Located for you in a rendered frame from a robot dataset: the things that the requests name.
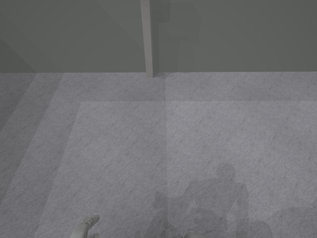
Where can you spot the panel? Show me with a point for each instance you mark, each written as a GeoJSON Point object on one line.
{"type": "Point", "coordinates": [146, 24]}

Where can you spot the robot left hand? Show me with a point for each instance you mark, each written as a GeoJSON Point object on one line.
{"type": "Point", "coordinates": [81, 230]}

